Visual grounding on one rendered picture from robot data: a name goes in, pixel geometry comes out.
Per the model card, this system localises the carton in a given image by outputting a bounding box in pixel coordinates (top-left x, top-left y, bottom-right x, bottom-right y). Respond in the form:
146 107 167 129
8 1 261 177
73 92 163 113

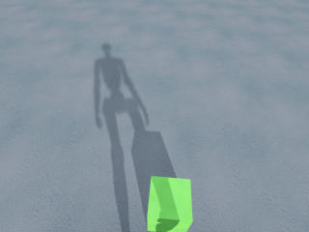
147 176 193 232

